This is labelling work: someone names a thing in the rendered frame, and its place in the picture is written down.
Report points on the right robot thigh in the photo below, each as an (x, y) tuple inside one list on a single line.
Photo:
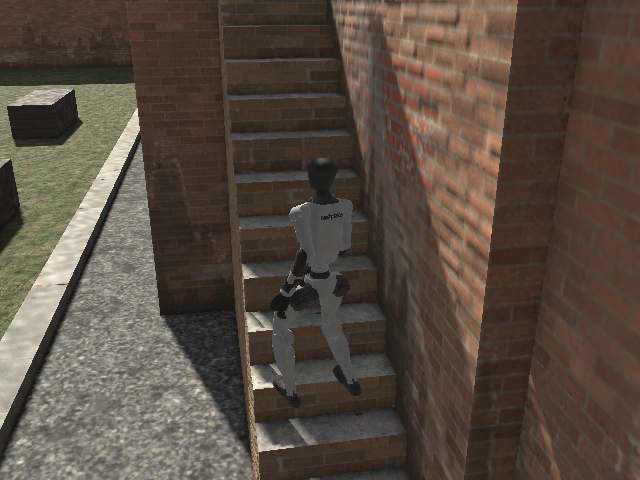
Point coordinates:
[(330, 306)]

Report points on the right robot foot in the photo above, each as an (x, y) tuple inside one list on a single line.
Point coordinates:
[(354, 389)]

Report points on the robot right upper arm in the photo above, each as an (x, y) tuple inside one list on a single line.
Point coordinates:
[(347, 227)]

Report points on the right robot hand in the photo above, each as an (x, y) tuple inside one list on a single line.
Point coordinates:
[(302, 283)]

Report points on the robot left upper arm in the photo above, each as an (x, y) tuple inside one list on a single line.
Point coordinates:
[(300, 216)]

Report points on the robot left forearm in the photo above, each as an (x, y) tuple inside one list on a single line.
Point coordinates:
[(294, 278)]

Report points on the left robot hand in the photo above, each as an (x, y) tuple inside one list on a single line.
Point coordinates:
[(280, 303)]

